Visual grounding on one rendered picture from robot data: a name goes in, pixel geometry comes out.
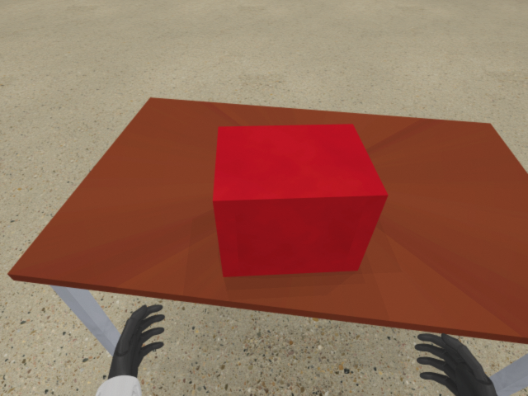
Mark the robot right hand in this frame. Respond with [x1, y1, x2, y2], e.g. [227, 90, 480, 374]
[415, 333, 497, 396]

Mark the carton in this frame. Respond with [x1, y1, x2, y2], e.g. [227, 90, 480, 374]
[213, 124, 388, 277]

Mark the robot left hand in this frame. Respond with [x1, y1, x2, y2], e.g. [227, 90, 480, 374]
[108, 304, 165, 379]

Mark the table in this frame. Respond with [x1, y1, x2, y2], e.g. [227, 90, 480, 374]
[7, 97, 528, 396]

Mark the robot left forearm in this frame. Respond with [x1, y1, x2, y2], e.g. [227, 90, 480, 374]
[96, 375, 142, 396]

